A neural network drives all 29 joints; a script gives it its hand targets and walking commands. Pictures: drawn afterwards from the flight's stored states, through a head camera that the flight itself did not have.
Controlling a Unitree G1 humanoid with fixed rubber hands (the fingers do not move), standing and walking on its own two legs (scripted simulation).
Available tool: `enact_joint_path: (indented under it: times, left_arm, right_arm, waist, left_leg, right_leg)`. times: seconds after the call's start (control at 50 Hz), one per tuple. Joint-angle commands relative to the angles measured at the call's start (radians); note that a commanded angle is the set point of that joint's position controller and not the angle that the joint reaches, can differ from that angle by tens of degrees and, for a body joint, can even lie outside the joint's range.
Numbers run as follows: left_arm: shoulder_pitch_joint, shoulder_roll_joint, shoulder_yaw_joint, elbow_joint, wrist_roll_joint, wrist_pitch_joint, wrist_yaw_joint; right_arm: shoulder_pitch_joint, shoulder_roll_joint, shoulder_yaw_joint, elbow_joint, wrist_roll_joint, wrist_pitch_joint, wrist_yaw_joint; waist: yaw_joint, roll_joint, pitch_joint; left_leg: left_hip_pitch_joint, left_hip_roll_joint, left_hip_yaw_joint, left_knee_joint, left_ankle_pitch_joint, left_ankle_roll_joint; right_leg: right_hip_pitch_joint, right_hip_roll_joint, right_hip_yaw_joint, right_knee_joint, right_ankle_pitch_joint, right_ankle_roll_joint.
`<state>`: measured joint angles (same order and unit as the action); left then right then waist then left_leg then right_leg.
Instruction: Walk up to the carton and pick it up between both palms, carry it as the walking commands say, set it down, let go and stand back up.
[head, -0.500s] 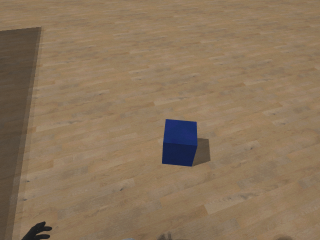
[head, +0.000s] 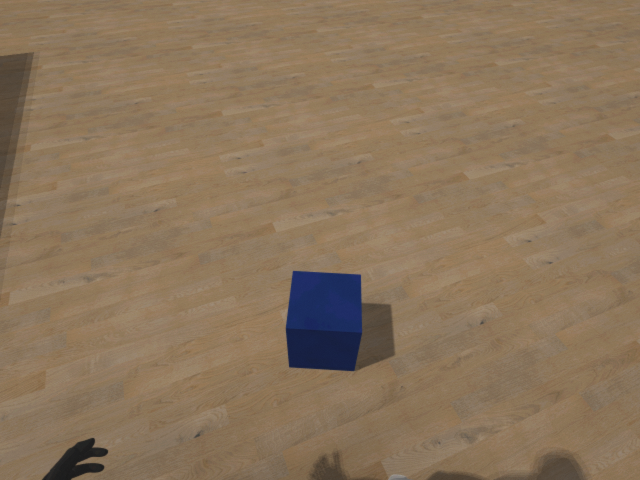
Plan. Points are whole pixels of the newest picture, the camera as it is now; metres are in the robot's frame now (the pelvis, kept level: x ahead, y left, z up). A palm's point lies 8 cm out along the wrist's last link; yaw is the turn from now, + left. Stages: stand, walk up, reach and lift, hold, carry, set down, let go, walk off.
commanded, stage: walk up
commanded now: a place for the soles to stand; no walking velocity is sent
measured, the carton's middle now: (324, 322) +0.70 -0.01 -0.60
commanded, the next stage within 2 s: none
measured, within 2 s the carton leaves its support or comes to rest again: neither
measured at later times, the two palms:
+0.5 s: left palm (140, 384) +0.29 +0.27 -0.08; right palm out of the picture +0.19 -0.43 -0.04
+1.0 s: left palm (155, 381) +0.29 +0.25 -0.08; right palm (568, 315) +0.39 -0.39 -0.07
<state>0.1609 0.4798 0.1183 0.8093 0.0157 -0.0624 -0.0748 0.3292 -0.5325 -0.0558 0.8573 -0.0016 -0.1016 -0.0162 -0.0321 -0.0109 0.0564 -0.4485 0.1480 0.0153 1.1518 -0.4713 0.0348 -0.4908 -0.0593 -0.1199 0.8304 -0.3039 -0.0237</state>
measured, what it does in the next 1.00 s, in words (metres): walks ahead: left foot, then right foot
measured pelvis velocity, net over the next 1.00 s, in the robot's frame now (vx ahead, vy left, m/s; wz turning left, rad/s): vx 0.24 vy -0.08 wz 0.10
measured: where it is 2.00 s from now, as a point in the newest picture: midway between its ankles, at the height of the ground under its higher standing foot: (328, 475)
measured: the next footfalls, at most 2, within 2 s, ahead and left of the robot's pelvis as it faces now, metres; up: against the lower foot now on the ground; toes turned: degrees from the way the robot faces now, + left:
left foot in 0.18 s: +0.17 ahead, +0.09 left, +0.00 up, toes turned +8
right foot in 0.48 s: +0.34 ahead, -0.14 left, +0.00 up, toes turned +2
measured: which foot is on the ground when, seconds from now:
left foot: up 0.00-0.16, down 0.18-0.48, up 0.50-0.66, down 0.68-1.00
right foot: down 0.00-0.20, up 0.22-0.46, down 0.48-1.00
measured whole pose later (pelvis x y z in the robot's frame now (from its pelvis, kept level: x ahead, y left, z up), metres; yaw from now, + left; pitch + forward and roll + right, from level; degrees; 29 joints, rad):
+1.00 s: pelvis +0.24 -0.08 +0.02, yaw +6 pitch -1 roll +0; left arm 0.11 0.44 0.02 1.01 -0.01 -0.06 0.01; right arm 0.08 -0.43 -0.01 0.97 0.01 -0.04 -0.01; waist 0.02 -0.02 0.08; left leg -0.34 0.04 0.04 0.73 -0.37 -0.01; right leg -0.34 -0.07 -0.14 0.73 -0.37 -0.01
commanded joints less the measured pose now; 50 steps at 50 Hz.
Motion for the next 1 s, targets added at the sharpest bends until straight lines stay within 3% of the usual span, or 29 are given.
enact_joint_path:
  times: [0.0, 0.04, 0.12, 0.16, 0.18, 0.2, 0.22, 0.24, 0.28, 0.3, 0.32, 0.36, 0.4, 0.44, 0.46, 0.48, 0.5, 0.52, 0.56, 0.64, 0.66, 0.7, 0.74, 0.76, 0.82, 0.84, 0.88, 0.96, 0.98]
  left_arm:
    - [0.116, 0.248, 0.053, -0.058, -0.025, -0.005, 0.035]
    - [0.093, 0.249, 0.048, -0.060, -0.015, 0.003, 0.032]
    - [0.022, 0.266, 0.039, -0.097, 0.006, 0.015, 0.014]
    - [-0.025, 0.175, -0.004, -0.123, 0.001, 0.025, 0.010]
    - [-0.028, 0.120, -0.025, -0.138, 0.004, 0.023, 0.008]
    - [-0.063, 0.111, -0.024, -0.181, -0.001, 0.017, 0.019]
    - [-0.087, 0.210, -0.007, -0.158, -0.002, 0.027, 0.035]
    - [-0.071, 0.215, -0.016, -0.143, 0.000, 0.028, 0.035]
    - [0.020, 0.193, 0.004, -0.118, 0.006, 0.011, 0.030]
    - [0.036, 0.181, -0.006, -0.105, -0.007, 0.008, 0.023]
    - [0.027, 0.167, 0.002, -0.078, -0.004, 0.010, 0.008]
    - [0.034, 0.147, 0.004, -0.098, -0.005, 0.009, 0.002]
    - [0.039, 0.139, 0.012, -0.074, -0.003, 0.000, -0.006]
    - [0.104, 0.163, 0.041, -0.044, -0.001, -0.010, 0.015]
    - [0.185, 0.204, 0.053, -0.013, 0.002, -0.008, 0.026]
    - [0.232, 0.312, 0.065, -0.035, 0.003, -0.018, 0.049]
    - [0.218, 0.328, 0.062, -0.044, -0.015, -0.018, 0.048]
    - [0.153, 0.318, 0.052, -0.059, -0.019, -0.011, 0.056]
    - [0.070, 0.245, 0.026, -0.057, -0.029, 0.000, 0.067]
    - [-0.031, 0.222, -0.002, -0.054, -0.016, 0.017, 0.059]
    - [0.008, 0.180, -0.034, -0.063, -0.013, 0.018, 0.058]
    - [-0.001, 0.133, -0.036, -0.041, -0.032, 0.020, 0.065]
    - [-0.036, 0.164, -0.027, 0.009, -0.030, 0.019, 0.076]
    - [-0.042, 0.169, -0.028, 0.030, -0.023, 0.013, 0.078]
    - [-0.056, 0.226, -0.030, 0.078, -0.004, -0.006, 0.082]
    - [-0.066, 0.196, -0.045, 0.097, -0.018, -0.016, 0.088]
    - [-0.064, 0.210, -0.041, 0.127, -0.022, -0.021, 0.089]
    - [-0.094, 0.158, -0.065, 0.156, -0.030, -0.001, 0.095]
    - [-0.103, 0.165, -0.069, 0.169, -0.023, 0.002, 0.099]
  right_arm:
    - [0.007, -0.212, -0.026, -0.044, 0.008, -0.028, -0.013]
    - [0.026, -0.195, -0.031, -0.013, 0.003, -0.024, 0.004]
    - [0.034, -0.123, -0.044, -0.010, -0.005, -0.021, 0.025]
    - [0.165, -0.168, -0.071, 0.007, -0.014, -0.046, 0.009]
    - [0.243, -0.242, -0.101, 0.005, -0.027, -0.052, -0.004]
    - [0.290, -0.363, -0.129, -0.030, -0.031, -0.049, -0.018]
    - [0.197, -0.347, -0.121, -0.050, 0.002, -0.043, -0.024]
    - [0.167, -0.302, -0.114, -0.070, 0.009, -0.037, -0.026]
    - [0.111, -0.226, -0.084, -0.085, 0.002, -0.042, -0.015]
    - [0.086, -0.241, -0.081, -0.094, -0.007, -0.039, -0.011]
    - [0.074, -0.237, -0.087, -0.093, -0.010, -0.041, -0.007]
    - [0.097, -0.256, -0.082, -0.110, -0.019, -0.038, 0.000]
    - [0.018, -0.269, -0.094, -0.137, -0.023, -0.027, 0.010]
    - [0.035, -0.193, -0.065, -0.137, -0.021, -0.006, 0.013]
    - [0.033, -0.119, -0.036, -0.137, -0.017, -0.005, 0.014]
    - [0.000, -0.082, -0.014, -0.172, -0.002, -0.011, 0.010]
    - [-0.028, -0.168, -0.038, -0.149, -0.003, 0.003, -0.004]
    - [-0.022, -0.202, -0.038, -0.113, 0.010, 0.004, -0.008]
    - [0.063, -0.160, -0.036, -0.071, -0.004, 0.000, -0.016]
    - [0.131, -0.103, -0.030, 0.011, -0.007, 0.003, -0.013]
    - [0.107, -0.139, -0.047, 0.002, -0.028, 0.003, -0.022]
    - [-0.049, -0.244, -0.061, -0.037, -0.026, 0.009, -0.012]
    - [-0.118, -0.191, -0.031, -0.034, -0.013, 0.023, -0.003]
    - [-0.151, -0.157, -0.023, -0.016, -0.015, 0.028, -0.004]
    - [-0.126, -0.129, -0.015, 0.023, -0.006, 0.038, 0.003]
    - [-0.147, -0.108, -0.010, 0.043, -0.005, 0.041, 0.001]
    - [-0.167, -0.081, -0.004, 0.078, 0.006, 0.045, 0.005]
    - [-0.228, -0.097, 0.000, 0.095, 0.009, 0.053, 0.002]
    - [-0.267, -0.104, -0.001, 0.111, 0.011, 0.055, 0.000]
  waist:
    - [0.094, -0.078, -0.029]
    - [0.081, -0.191, -0.063]
    - [0.039, -0.180, -0.040]
    - [-0.051, -0.038, -0.044]
    - [-0.108, 0.149, -0.081]
    - [-0.135, 0.299, -0.073]
    - [-0.102, 0.111, -0.071]
    - [-0.071, 0.038, -0.054]
    - [-0.009, 0.076, 0.021]
    - [-0.011, 0.169, 0.010]
    - [-0.013, 0.153, -0.021]
    - [-0.010, 0.152, -0.044]
    - [0.017, 0.226, -0.061]
    - [0.072, 0.077, -0.077]
    - [0.119, -0.105, -0.108]
    - [0.163, -0.338, -0.153]
    - [0.147, -0.166, -0.143]
    - [0.126, -0.037, -0.103]
    - [0.057, -0.103, -0.054]
    - [-0.010, -0.136, -0.096]
    - [-0.011, -0.048, -0.091]
    - [0.031, 0.206, -0.090]
    - [0.042, 0.067, 0.005]
    - [0.058, 0.080, -0.006]
    - [0.011, 0.016, -0.072]
    - [0.029, -0.018, -0.073]
    - [0.023, -0.014, -0.163]
    - [0.032, -0.038, -0.194]
    - [0.035, 0.028, -0.163]
  left_leg:
    - [-0.339, -0.001, -0.031, 0.046, 0.025, -0.007]
    - [-0.219, -0.020, 0.014, -0.133, -0.022, -0.012]
    - [0.065, -0.101, 0.116, -0.347, 0.058, -0.006]
    - [0.355, -0.134, 0.098, -0.509, 0.156, 0.013]
    - [0.501, 0.047, -0.231, -0.687, -0.106, 0.091]
    - [0.567, 0.326, -0.794, -0.895, -0.238, 0.203]
    - [0.536, 0.374, -0.773, -0.853, -0.089, 0.277]
    - [0.480, 0.327, -0.642, -0.806, -0.086, 0.260]
    - [0.342, 0.238, -0.411, -0.761, 0.132, 0.243]
    - [0.263, 0.191, -0.303, -0.729, 0.242, 0.244]
    - [0.153, 0.175, -0.213, -0.736, 0.280, 0.231]
    - [0.200, 0.177, -0.177, -0.683, 0.372, 0.212]
    - [0.046, 0.148, -0.119, -0.677, 0.188, 0.184]
    - [-0.093, 0.061, -0.011, -0.467, 0.228, 0.135]
    - [-0.218, 0.005, 0.024, -0.243, 0.205, 0.065]
    - [-0.424, -0.137, 0.080, 0.040, 0.027, 0.000]
    - [-0.416, -0.091, -0.031, 0.133, -0.062, -0.001]
    - [-0.367, -0.110, -0.093, 0.143, -0.075, 0.011]
    - [-0.237, -0.042, -0.048, -0.003, -0.078, -0.014]
    - [0.126, -0.121, 0.080, -0.458, 0.138, -0.002]
    - [0.192, -0.105, -0.001, -0.500, 0.093, 0.029]
    - [0.052, 0.143, -0.409, -0.659, 0.003, 0.165]
    - [-0.107, 0.115, -0.327, -0.682, 0.018, 0.141]
    - [-0.083, 0.056, -0.233, -0.637, 0.126, 0.090]
    - [0.058, -0.046, -0.082, -0.467, 0.252, 0.023]
    - [0.079, -0.045, -0.048, -0.432, 0.380, 0.016]
    - [0.185, -0.024, -0.037, -0.473, 0.481, 0.017]
    - [0.244, -0.012, -0.058, -0.510, 0.555, 0.047]
    - [0.227, -0.007, -0.062, -0.523, 0.563, 0.029]
  right_leg:
    - [0.303, -0.288, 0.505, -0.432, -0.151, -0.265]
    - [0.241, -0.243, 0.364, -0.413, -0.140, -0.231]
    - [0.004, -0.248, 0.287, -0.456, -0.382, -0.226]
    - [-0.206, -0.165, 0.175, -0.239, -0.433, -0.132]
    - [-0.330, -0.063, 0.064, 0.082, -0.336, -0.062]
    - [-0.539, 0.051, 0.067, 0.312, -0.247, -0.013]
    - [-0.499, -0.008, 0.220, 0.394, -0.184, 0.007]
    - [-0.493, -0.036, 0.237, 0.382, -0.132, 0.010]
    - [-0.385, -0.083, 0.197, 0.302, -0.103, 0.000]
    - [-0.311, -0.067, 0.149, 0.232, -0.090, 0.015]
    - [-0.190, -0.067, 0.101, 0.202, -0.066, 0.016]
    - [-0.113, -0.036, 0.087, 0.037, -0.079, 0.004]
    - [0.071, 0.007, -0.012, -0.048, -0.043, -0.001]
    - [0.309, 0.075, -0.022, -0.151, -0.031, -0.026]
    - [0.425, -0.053, 0.233, -0.263, -0.161, -0.087]
    - [0.532, -0.314, 0.705, -0.477, -0.306, -0.198]
    - [0.464, -0.389, 0.811, -0.521, -0.347, -0.270]
    - [0.376, -0.379, 0.658, -0.441, -0.152, -0.304]
    - [0.197, -0.314, 0.459, -0.381, -0.003, -0.266]
    - [0.043, -0.208, 0.178, -0.169, 0.116, -0.144]
    - [-0.069, -0.204, 0.187, -0.137, 0.009, -0.093]
    - [-0.025, -0.035, 0.079, -0.040, -0.256, 0.000]
    - [0.121, -0.015, 0.064, -0.091, -0.178, -0.019]
    - [0.155, -0.019, 0.090, -0.139, -0.097, -0.017]
    - [0.117, -0.162, 0.254, -0.283, -0.091, -0.079]
    - [0.151, -0.181, 0.243, -0.301, 0.101, -0.069]
    - [0.205, -0.190, 0.171, -0.231, 0.362, -0.072]
    - [0.254, -0.125, 0.113, -0.210, 0.339, -0.025]
    - [0.229, -0.112, 0.132, -0.228, 0.387, -0.017]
